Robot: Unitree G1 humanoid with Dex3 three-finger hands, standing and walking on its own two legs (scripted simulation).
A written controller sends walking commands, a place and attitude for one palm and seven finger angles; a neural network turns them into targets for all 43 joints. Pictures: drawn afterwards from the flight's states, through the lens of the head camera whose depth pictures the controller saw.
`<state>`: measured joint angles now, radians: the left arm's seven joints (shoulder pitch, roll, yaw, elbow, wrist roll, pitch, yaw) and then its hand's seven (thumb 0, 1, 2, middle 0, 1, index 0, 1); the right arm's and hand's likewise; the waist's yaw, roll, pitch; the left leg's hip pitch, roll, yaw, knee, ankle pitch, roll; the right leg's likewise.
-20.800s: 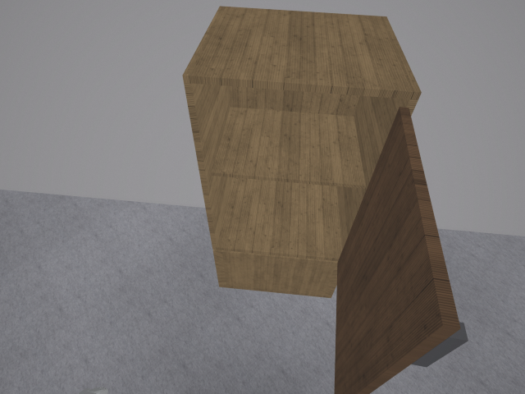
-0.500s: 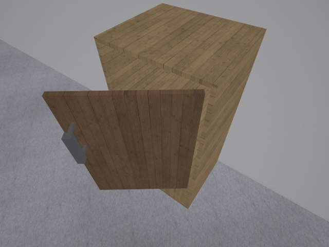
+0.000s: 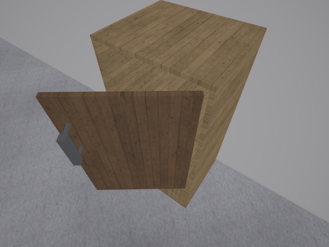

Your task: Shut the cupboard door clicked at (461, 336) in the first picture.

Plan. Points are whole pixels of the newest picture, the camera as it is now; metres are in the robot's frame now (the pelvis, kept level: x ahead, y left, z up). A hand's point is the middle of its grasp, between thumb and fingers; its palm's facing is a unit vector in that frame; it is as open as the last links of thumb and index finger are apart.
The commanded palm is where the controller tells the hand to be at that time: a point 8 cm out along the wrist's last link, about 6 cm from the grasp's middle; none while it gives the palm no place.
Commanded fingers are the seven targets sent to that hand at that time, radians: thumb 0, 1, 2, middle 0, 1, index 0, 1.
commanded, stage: look again from close up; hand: left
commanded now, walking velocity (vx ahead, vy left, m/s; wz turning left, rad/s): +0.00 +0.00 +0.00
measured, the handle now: (72, 144) +0.39 +0.31 -0.03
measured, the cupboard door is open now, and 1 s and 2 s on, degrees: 37 37 37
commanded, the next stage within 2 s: shuffle to correct the standing spot in 0.14 s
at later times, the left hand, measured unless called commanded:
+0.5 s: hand out of the picture -0.01 +0.21 -0.18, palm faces +0.11 -0.96 -0.25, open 7.3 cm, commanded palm none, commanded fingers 0.00 0.90 0.90 -0.20 -0.30 -0.20 -0.30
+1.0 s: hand out of the picture -0.07 +0.19 -0.17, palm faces +0.10 -0.98 -0.19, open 7.3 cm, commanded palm none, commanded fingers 0.00 0.90 0.90 -0.20 -0.30 -0.20 -0.30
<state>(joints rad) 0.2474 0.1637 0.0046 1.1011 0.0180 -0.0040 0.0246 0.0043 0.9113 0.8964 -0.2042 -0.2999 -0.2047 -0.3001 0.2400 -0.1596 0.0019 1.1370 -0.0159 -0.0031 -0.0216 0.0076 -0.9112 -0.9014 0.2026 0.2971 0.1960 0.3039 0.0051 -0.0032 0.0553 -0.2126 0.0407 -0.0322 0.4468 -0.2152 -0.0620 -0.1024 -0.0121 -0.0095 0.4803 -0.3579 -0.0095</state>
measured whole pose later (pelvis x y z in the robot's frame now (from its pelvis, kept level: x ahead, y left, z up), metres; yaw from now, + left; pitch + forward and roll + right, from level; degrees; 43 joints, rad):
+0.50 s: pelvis -0.02 +0.01 -0.01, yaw +3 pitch -2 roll +1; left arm 0.23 0.17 0.05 1.02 0.03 0.02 0.04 0.00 0.91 0.90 -0.21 -0.30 -0.21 -0.30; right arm 0.20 -0.19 -0.05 1.05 -0.02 0.05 -0.02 0.01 -0.91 -0.90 0.20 0.30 0.20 0.30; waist 0.02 -0.01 0.11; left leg -0.35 0.01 0.02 0.72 -0.37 -0.04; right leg -0.17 -0.06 -0.05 0.61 -0.40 0.00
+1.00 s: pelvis -0.05 +0.02 +0.00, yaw +4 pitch +0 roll +1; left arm 0.33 0.13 0.00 1.06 0.03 0.01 0.02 0.00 0.91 0.90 -0.20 -0.30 -0.20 -0.30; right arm 0.22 -0.16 -0.04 1.04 -0.02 0.03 -0.01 0.00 -0.94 -0.90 0.21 0.30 0.20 0.30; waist 0.00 0.00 -0.01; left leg -0.32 0.01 0.06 0.48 -0.23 0.01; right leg -0.13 0.01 -0.05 0.46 -0.33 -0.05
